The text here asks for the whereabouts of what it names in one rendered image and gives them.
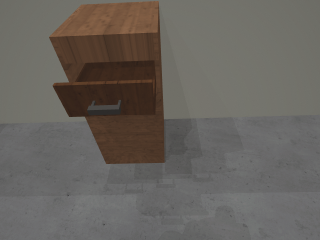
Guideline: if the cabinet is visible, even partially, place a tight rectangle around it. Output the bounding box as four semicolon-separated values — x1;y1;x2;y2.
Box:
49;1;165;164

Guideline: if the drawer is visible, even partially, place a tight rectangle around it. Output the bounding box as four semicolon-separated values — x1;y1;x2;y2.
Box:
53;60;156;117

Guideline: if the handle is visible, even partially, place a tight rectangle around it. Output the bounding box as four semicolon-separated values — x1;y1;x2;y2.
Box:
87;100;122;116

